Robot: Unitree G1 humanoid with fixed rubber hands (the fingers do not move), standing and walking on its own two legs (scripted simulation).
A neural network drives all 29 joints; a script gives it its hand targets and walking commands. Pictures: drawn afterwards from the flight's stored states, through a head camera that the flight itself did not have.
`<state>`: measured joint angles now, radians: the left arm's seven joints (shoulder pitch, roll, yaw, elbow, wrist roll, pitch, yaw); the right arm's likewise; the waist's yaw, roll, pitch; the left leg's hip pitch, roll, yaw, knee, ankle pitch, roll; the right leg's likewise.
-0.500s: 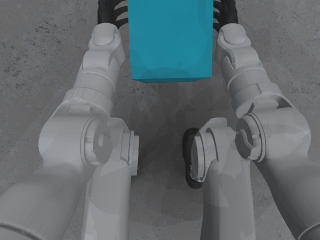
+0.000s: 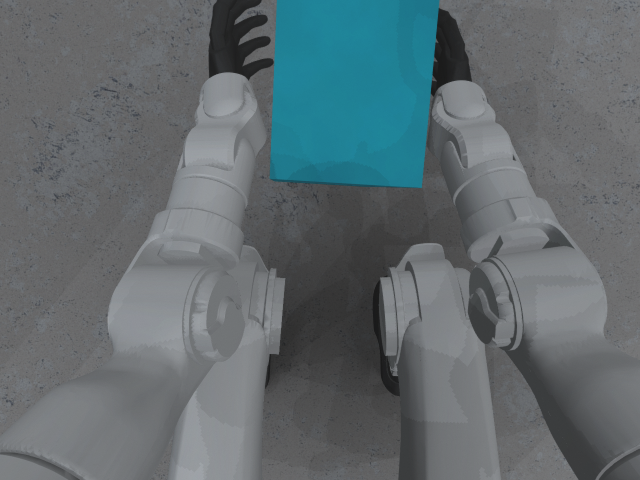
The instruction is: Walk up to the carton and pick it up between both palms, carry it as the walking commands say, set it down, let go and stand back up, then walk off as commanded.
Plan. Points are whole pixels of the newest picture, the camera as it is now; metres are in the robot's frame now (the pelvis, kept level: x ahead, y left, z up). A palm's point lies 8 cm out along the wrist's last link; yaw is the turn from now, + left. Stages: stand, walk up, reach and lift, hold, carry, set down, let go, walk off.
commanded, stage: reach and lift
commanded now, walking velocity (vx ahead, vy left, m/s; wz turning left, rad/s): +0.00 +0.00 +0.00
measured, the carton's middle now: (335, 96) +0.50 -0.02 -0.21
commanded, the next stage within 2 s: none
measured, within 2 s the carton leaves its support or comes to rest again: neither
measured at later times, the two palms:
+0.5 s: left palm (245, 65) +0.50 +0.06 -0.09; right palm (480, 79) +0.49 -0.17 -0.13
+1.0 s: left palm (196, 69) +0.48 +0.09 -0.04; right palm (476, 77) +0.47 -0.14 -0.06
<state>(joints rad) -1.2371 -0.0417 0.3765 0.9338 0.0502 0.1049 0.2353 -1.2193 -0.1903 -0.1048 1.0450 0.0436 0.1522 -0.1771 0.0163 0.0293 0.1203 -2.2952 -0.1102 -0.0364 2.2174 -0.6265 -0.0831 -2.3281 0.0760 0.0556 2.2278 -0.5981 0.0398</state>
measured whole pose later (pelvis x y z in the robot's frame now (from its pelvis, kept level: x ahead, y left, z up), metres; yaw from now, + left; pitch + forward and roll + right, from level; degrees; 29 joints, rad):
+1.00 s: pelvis -0.06 -0.01 +0.06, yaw -3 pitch +24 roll +5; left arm -1.31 -0.02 0.48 0.52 0.10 0.38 0.15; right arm -1.37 -0.10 -0.22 0.67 -0.07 0.45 -0.22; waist 0.02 -0.01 0.53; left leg -1.90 -0.13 -0.06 2.01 -0.53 -0.14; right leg -1.98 0.14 0.09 2.03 -0.46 0.03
